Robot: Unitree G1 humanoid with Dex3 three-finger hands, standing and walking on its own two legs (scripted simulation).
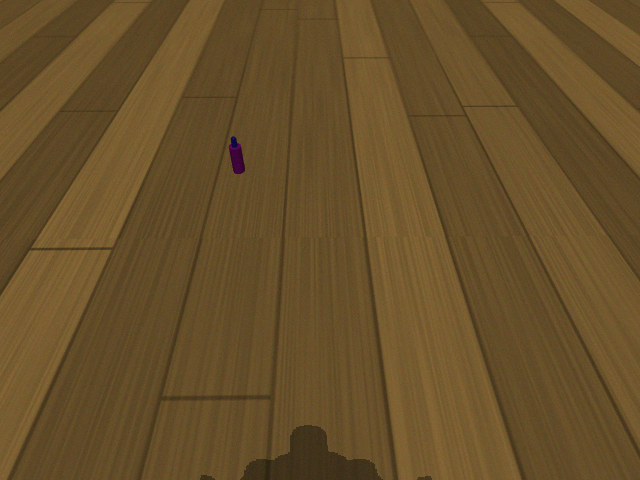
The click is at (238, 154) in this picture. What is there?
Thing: necked bottle
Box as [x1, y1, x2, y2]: [229, 136, 244, 173]
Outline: 233,136 231,137 231,143 229,145 233,171 235,173 241,173 244,170 240,145 236,142 235,137
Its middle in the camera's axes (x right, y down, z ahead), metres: -0.41 -0.41 +1.95
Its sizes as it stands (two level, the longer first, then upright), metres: 0.059 0.059 0.201
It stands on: the floor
